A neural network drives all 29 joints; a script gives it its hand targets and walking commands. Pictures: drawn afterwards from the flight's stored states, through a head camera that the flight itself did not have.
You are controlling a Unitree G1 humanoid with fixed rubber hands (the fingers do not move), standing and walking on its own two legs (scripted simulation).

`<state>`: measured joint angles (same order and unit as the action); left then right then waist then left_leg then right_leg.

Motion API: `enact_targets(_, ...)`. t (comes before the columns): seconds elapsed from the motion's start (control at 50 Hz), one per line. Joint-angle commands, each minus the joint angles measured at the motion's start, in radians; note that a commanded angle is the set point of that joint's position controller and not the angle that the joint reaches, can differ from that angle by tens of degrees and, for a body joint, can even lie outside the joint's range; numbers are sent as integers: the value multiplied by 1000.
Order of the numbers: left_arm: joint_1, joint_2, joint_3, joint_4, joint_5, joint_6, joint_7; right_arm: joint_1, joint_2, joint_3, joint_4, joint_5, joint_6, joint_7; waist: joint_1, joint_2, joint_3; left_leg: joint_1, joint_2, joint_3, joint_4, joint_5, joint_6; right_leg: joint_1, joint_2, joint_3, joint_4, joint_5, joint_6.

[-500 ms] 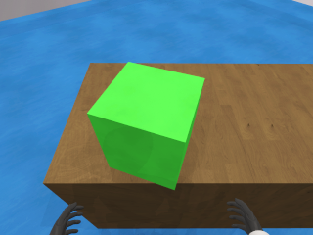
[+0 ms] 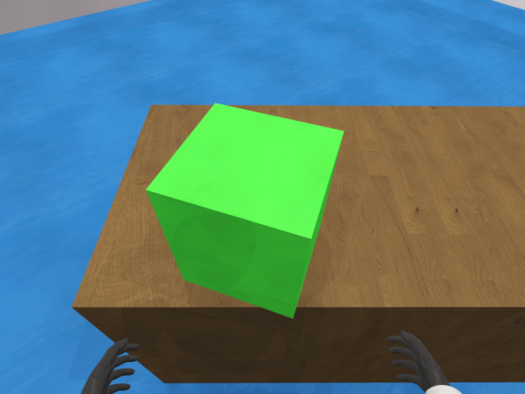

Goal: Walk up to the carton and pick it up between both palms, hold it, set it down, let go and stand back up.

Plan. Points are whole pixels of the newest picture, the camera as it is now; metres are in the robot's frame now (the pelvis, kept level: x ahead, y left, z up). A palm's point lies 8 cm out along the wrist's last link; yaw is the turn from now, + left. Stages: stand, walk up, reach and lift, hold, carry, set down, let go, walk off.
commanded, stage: stand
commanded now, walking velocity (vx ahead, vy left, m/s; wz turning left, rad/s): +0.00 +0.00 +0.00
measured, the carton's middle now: (255, 213) +0.38 +0.02 +0.06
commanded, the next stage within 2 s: walk up in 1.04 s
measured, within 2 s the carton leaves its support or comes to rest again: neither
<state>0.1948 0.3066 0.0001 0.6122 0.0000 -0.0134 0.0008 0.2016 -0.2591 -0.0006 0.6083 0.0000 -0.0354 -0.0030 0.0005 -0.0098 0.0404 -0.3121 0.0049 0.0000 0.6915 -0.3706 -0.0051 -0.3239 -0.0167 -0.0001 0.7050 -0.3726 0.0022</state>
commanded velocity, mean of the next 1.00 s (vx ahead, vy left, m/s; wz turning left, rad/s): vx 0.00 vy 0.00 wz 0.00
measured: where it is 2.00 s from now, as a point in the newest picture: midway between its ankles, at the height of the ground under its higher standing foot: outside the picture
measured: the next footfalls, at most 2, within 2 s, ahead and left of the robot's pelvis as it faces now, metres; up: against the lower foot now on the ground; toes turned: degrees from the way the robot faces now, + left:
right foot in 1.72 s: -0.05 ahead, -0.10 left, +0.00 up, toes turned +0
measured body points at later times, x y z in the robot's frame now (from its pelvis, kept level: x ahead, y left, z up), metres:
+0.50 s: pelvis +0.00 +0.00 +0.00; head +0.02 +0.00 +0.45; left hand +0.16 +0.27 -0.09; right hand +0.16 -0.25 -0.09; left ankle +0.00 +0.13 -0.72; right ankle +0.00 -0.12 -0.72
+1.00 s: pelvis +0.00 +0.00 +0.00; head +0.01 +0.00 +0.45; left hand +0.15 +0.27 -0.09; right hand +0.16 -0.25 -0.09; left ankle +0.00 +0.13 -0.72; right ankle +0.00 -0.12 -0.72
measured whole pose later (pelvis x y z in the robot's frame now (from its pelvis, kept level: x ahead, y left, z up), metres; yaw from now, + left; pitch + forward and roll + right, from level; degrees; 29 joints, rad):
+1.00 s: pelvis +0.00 +0.00 +0.00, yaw +0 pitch -1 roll +0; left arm 0.19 0.32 0.00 0.67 0.00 -0.02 0.00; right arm 0.20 -0.27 0.00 0.62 0.00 -0.04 0.00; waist 0.00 -0.01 0.04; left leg -0.31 0.01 0.00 0.69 -0.37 -0.01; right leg -0.32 -0.02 0.00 0.70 -0.37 0.00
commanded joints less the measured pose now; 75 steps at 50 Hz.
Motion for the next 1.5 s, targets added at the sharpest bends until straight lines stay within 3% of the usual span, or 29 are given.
enact_targets(0.0,-55,233,95,-17,31,-46,10,-54,-277,-91,-33,-32,-35,-11,-6,23,-94,54,85,-81,-113,252,78,37,-71,101,-121,253,-80)
enact_targets(0.24,-34,238,94,-2,23,-52,5,-52,-290,-91,-17,-29,-32,-13,12,22,-123,53,93,-90,-101,280,88,54,-72,89,-107,289,-79)
enact_targets(0.26,-41,220,82,6,29,-52,10,-39,-261,-83,-20,-34,-35,-8,-10,16,-108,49,94,-92,-99,247,85,42,-77,110,-101,264,-89)
enact_targets(0.28,-50,232,85,4,24,-52,8,-63,-275,-87,-13,-32,-39,-7,9,-7,-96,27,82,-96,-115,241,80,56,-75,97,-117,259,-81)
enact_targets(0.36,-38,233,90,18,24,-55,4,-48,-275,-89,-14,-24,-34,-11,1,33,-102,51,91,-99,-112,270,83,56,-77,114,-127,299,-81)
enact_targets(0.42,-32,224,80,14,27,-61,4,-45,-285,-96,-10,-28,-35,-13,2,-7,-114,38,88,-93,-88,253,81,67,-89,116,-126,307,-92)
enact_targets(0.46,-50,234,84,20,26,-61,7,-52,-262,-85,-8,-26,-29,-7,-3,35,-105,52,78,-75,-92,251,76,33,-93,123,-115,288,-92)
enact_targets(0.56,-54,248,87,30,25,-55,8,-55,-268,-86,4,-28,-37,-5,3,16,-110,26,85,-101,-120,268,81,70,-86,112,-114,295,-85)
enact_targets(0.58,-42,241,92,25,25,-56,12,-39,-262,-80,1,-28,-35,-7,5,63,-117,42,86,-96,-124,276,82,85,-84,126,-125,290,-83)
enact_targets(0.64,-38,250,88,32,30,-58,12,-57,-266,-88,-4,-23,-33,-9,2,7,-109,47,93,-100,-104,294,84,71,-87,119,-118,346,-83)
enact_targets(0.7,-23,232,88,31,21,-55,7,-40,-294,-92,0,-20,-38,-8,13,23,-139,64,87,-88,-87,285,75,80,-83,109,-109,332,-81)
enact_targets(0.72,-57,247,89,38,29,-53,12,-52,-275,-90,0,-22,-35,-10,-9,-1,-110,56,88,-84,-92,307,75,63,-90,111,-116,351,-80)
enact_targets(0.76,-47,251,87,43,25,-58,11,-59,-278,-89,-1,-22,-33,-9,-3,38,-137,57,86,-88,-101,291,84,80,-84,111,-121,324,-84)
enact_targets(0.96,-51,244,87,45,21,-53,5,-65,-278,-84,11,-23,-36,-17,3,15,-113,66,92,-97,-111,280,90,51,-84,115,-128,281,-85)
enact_targets(0.98,-49,225,77,50,25,-52,6,-63,-290,-94,8,-24,-30,-19,2,57,-107,70,88,-89,-99,292,78,50,-91,124,-129,295,-90)
enact_targets(1.02,-48,262,89,50,26,-51,10,-34,-275,-89,16,-19,-35,-12,-9,-4,-124,71,88,-97,-120,264,75,63,-90,126,-132,298,-93)
enact_targets(1.06,-44,221,80,49,15,-52,5,-42,-295,-87,27,-22,-41,-14,13,52,-90,61,101,-115,-122,322,85,60,-89,122,-128,318,-88)
enact_targets(1.2,-63,228,76,60,16,-57,3,-77,-271,-86,21,-25,-36,-12,6,12,-117,54,82,-99,-110,286,83,77,-88,119,-130,325,-85)
enact_targets(1.22,-25,281,95,62,12,-47,14,-46,-312,-95,11,-28,-12,-9,10,38,-31,-5,73,-63,5,461,89,40,-112,140,-95,575,-105)
enact_targets(1.24,30,313,107,56,6,-45,19,-21,-296,-97,7,-18,3,-10,18,-14,-89,-12,56,-42,84,473,79,92,-155,182,-81,752,-143)
enact_targets(1.3,37,322,111,34,12,-42,32,-11,-265,-101,-24,-14,36,-11,15,-91,-64,-98,-19,20,259,7,60,96,-302,296,-153,878,-278)
enact_targets(1.32,36,337,117,17,17,-41,32,11,-275,-98,-34,-17,38,-6,17,-147,-60,-122,-9,-4,269,-154,59,84,-324,320,-155,869,-295)
enact_targets(1.36,-6,339,118,1,21,-35,38,47,-267,-105,-20,-20,36,-3,-14,-123,-26,-74,12,-31,186,-142,73,3,-310,305,-149,724,-267)
enact_targets(1.38,-55,329,110,-13,22,-26,38,125,-282,-114,19,-30,28,1,-69,-89,-56,49,23,-31,1,0,91,-61,-260,238,-76,635,-206)
enact_targets(1.4,-54,283,101,-20,13,-19,34,146,-319,-127,23,-36,16,1,-68,-3,-65,88,89,-143,-148,299,116,-91,-129,124,69,479,-117)
enact_targets(1.42,-16,217,88,-32,-4,-12,35,114,-382,-143,-4,-48,11,2,-27,178,-84,160,250,-346,-188,614,187,-206,21,5,222,139,-37)
enact_targets(1.44,-39,236,92,-24,-1,-4,49,105,-415,-148,-14,-40,11,6,-52,223,-75,96,363,-447,-225,788,286,-216,71,23,357,-305,-22)
enact_targets(1.46,-22,262,98,-16,-4,5,51,106,-406,-153,-13,-31,7,4,-48,131,-84,100,350,-419,-211,783,301,-191,67,102,444,-310,-27)
enact_targets(1.48,23,252,102,9,-19,5,49,57,-376,-143,-15,-28,9,-2,-8,130,-35,52,304,-345,-193,802,293,-154,58,95,459,-289,-29)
